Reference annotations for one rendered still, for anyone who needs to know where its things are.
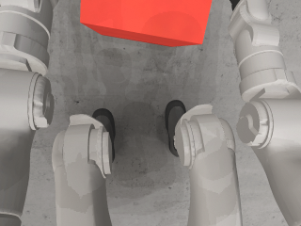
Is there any right robot thigh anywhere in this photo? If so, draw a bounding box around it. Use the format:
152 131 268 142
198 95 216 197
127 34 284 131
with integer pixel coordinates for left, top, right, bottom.
176 113 243 226

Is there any right robot hand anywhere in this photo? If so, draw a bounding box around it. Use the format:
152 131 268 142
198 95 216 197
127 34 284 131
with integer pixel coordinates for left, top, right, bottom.
230 0 240 11

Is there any left robot upper arm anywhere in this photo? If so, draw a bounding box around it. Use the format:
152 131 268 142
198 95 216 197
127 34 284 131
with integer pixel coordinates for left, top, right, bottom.
0 68 55 226

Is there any right robot upper arm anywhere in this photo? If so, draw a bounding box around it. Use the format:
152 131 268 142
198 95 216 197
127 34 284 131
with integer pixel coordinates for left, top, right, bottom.
236 98 301 226

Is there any right robot foot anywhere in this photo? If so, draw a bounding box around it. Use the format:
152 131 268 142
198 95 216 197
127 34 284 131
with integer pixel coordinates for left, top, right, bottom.
165 100 186 157

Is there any carton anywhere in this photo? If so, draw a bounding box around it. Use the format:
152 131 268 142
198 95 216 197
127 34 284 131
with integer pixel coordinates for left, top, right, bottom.
80 0 213 47

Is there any robot left forearm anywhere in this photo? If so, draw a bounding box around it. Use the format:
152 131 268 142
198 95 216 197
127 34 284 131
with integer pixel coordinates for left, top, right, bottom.
0 0 59 76

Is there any robot right forearm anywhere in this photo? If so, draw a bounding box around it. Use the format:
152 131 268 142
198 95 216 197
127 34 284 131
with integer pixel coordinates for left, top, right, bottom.
228 0 301 102

